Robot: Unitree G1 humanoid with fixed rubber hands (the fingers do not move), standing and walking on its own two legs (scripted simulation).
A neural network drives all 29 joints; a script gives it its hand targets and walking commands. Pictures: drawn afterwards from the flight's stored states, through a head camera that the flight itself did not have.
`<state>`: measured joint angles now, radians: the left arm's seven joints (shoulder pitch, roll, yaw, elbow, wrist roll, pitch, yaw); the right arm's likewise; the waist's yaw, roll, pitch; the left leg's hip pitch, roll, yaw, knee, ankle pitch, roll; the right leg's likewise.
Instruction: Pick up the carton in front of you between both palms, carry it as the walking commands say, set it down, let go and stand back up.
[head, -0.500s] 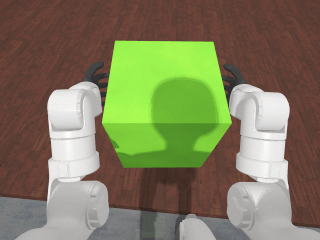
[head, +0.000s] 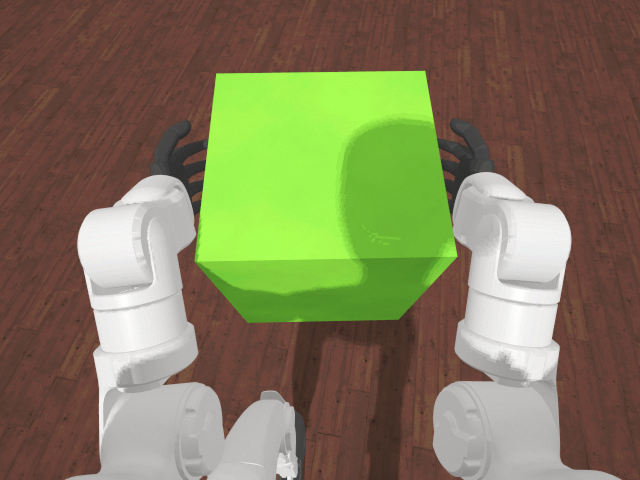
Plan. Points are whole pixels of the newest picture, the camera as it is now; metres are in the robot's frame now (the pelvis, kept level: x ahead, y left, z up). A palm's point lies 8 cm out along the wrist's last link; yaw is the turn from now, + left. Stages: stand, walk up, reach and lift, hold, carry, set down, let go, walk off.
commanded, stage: carry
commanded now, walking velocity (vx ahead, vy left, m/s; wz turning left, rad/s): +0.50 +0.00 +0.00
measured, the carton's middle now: (322, 216) +0.41 +0.02 +0.07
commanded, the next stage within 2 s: none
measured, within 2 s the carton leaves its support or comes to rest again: neither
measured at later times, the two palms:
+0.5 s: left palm out of the picture +0.72 +0.13 +0.27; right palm out of the picture +0.72 -0.17 +0.27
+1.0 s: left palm out of the picture +0.95 +0.17 +0.16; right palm out of the picture +0.93 -0.13 +0.16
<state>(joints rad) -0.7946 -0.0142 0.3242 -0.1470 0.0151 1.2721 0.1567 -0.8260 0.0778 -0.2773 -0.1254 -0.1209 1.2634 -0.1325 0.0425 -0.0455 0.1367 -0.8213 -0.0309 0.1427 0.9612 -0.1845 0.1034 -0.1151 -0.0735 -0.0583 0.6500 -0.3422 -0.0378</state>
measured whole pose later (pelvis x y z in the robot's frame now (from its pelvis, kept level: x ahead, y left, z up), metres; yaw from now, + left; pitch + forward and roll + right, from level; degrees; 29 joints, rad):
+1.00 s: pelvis +0.63 +0.03 +0.09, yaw -2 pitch +6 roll +0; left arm -0.41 -0.12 0.24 -0.12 0.09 1.20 0.10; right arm -0.39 0.15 -0.21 -0.14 -0.11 1.19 -0.12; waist -0.02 0.00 -0.01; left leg -0.34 0.02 0.18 0.40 -0.17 0.06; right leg -0.46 -0.02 -0.05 1.03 -0.43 0.00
